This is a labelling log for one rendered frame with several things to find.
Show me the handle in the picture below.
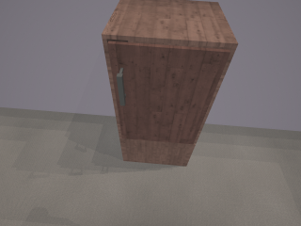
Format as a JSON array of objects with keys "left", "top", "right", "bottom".
[{"left": 116, "top": 68, "right": 126, "bottom": 106}]

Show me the cupboard door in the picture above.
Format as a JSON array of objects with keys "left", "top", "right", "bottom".
[{"left": 107, "top": 40, "right": 230, "bottom": 145}]

